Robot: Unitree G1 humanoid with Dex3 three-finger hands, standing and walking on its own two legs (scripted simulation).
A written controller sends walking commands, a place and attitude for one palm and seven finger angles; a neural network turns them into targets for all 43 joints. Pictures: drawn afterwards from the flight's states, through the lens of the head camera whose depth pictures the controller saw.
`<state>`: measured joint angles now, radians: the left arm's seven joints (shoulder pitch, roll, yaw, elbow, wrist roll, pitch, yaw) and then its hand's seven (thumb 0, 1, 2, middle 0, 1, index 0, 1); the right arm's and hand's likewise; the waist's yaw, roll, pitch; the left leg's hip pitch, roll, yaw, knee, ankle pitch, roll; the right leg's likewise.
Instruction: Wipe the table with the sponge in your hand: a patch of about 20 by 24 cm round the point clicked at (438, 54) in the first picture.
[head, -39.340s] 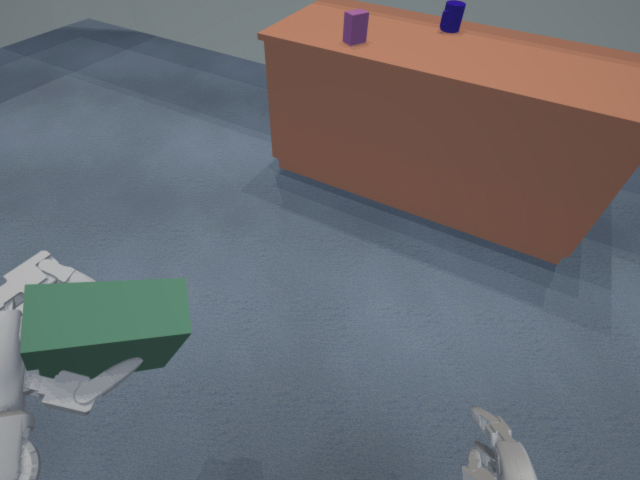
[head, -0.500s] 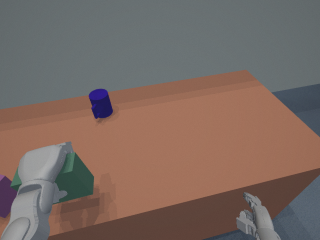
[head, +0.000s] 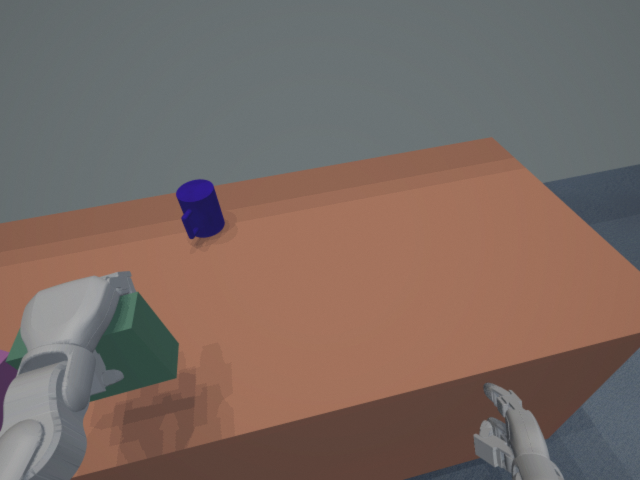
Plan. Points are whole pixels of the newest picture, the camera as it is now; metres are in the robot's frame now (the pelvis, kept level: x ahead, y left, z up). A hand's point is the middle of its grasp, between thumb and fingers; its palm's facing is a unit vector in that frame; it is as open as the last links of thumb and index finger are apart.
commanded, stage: bring the sponge back beside the body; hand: left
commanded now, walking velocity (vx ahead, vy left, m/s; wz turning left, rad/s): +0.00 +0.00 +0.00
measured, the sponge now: (112, 359) +0.21 +0.31 +0.05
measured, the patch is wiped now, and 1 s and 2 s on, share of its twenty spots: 1.00 1.00 1.00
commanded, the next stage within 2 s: step back with the hand held close in 1.60 s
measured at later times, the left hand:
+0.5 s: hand (97, 340) +0.21 +0.31 +0.10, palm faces +0.04 -0.10 -0.99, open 9.5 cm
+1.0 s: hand (104, 351) +0.19 +0.28 +0.11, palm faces +0.06 -0.09 -0.99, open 9.5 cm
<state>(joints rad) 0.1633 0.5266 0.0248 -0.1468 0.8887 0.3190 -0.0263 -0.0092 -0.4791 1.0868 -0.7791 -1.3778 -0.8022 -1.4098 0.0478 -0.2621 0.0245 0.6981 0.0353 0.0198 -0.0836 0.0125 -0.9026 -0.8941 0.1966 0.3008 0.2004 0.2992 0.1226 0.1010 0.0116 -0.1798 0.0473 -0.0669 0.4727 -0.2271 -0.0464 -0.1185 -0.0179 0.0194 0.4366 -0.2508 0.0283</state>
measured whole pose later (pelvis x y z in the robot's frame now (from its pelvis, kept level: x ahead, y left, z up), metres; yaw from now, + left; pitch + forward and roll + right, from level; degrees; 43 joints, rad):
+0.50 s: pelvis +0.00 +0.01 +0.00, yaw +0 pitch -4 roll -1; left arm 0.23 0.53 0.02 -0.25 0.88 0.35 -0.03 -0.01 -0.48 1.09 -0.78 -1.38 -0.80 -1.41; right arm 0.05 -0.27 0.02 0.69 0.04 0.03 -0.08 0.01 -0.90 -0.89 0.20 0.30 0.18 0.29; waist 0.13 0.10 0.02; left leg -0.18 0.04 -0.06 0.48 -0.23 -0.04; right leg -0.11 -0.03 0.03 0.43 -0.25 0.03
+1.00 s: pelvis -0.01 +0.00 +0.00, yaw +0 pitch -5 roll +0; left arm 0.26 0.52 -0.02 -0.34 0.88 0.38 -0.04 -0.01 -0.48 1.09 -0.78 -1.38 -0.80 -1.41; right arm 0.04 -0.26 0.02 0.69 0.03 0.04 -0.07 0.01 -0.90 -0.89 0.20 0.30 0.15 0.27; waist 0.14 0.11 0.01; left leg -0.17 0.05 -0.06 0.47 -0.22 -0.05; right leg -0.13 -0.02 0.02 0.46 -0.25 0.02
